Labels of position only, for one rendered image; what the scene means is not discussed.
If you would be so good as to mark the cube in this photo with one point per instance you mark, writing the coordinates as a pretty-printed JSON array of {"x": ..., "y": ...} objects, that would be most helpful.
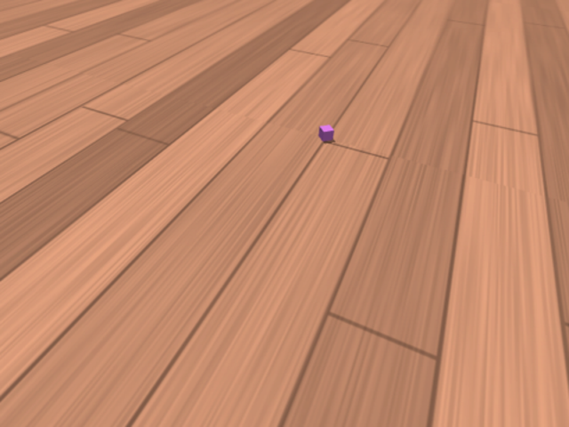
[{"x": 326, "y": 133}]

